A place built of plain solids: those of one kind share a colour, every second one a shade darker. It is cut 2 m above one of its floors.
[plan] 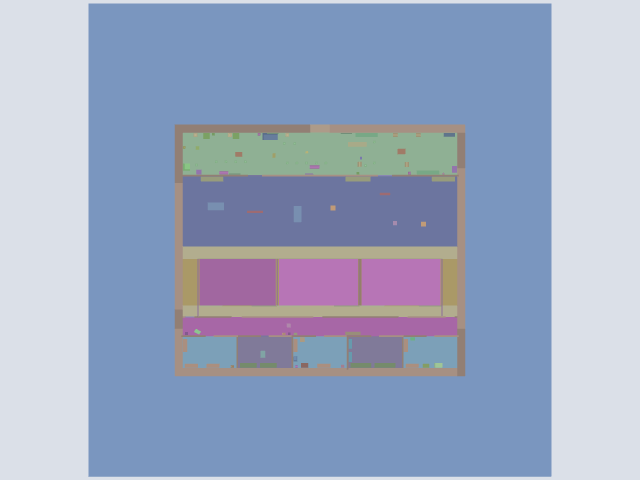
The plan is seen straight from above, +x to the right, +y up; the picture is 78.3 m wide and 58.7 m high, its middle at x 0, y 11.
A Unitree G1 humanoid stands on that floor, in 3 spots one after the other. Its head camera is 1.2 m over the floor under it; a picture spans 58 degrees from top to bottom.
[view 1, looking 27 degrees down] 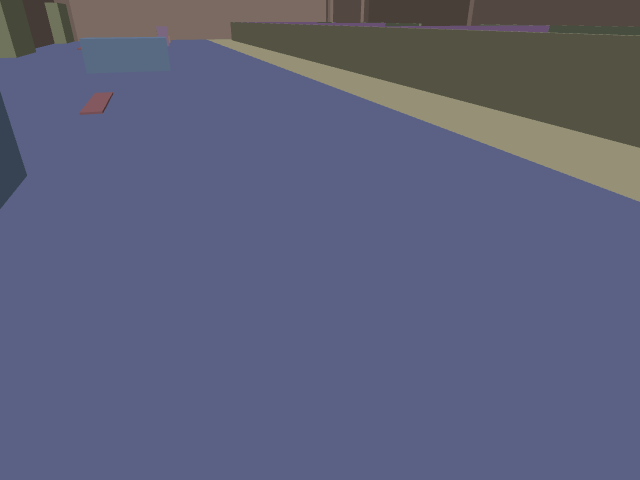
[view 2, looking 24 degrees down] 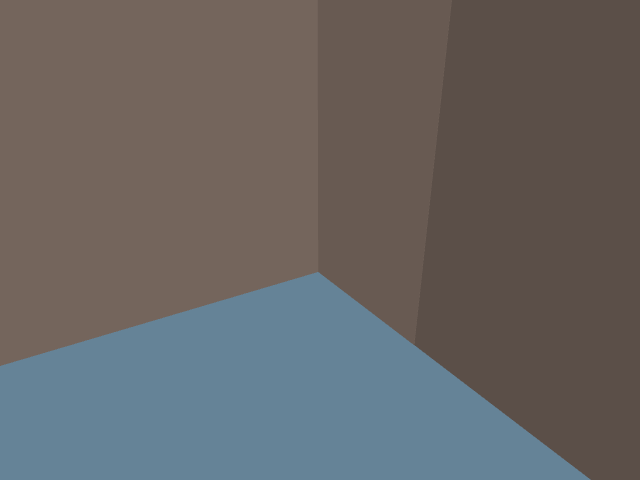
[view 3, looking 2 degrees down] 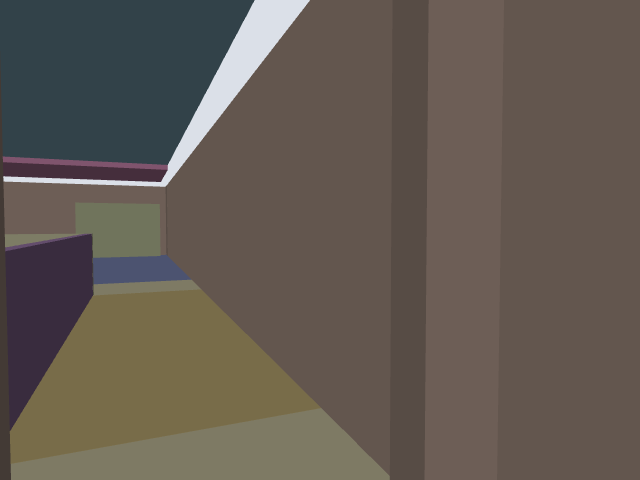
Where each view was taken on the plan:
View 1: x -15.93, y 13.42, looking -19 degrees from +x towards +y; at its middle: floor_yard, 2.64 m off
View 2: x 15.60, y -2.76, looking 58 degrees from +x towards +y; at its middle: wall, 2.43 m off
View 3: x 15.68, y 0.41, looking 67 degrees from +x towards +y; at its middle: wall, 2.82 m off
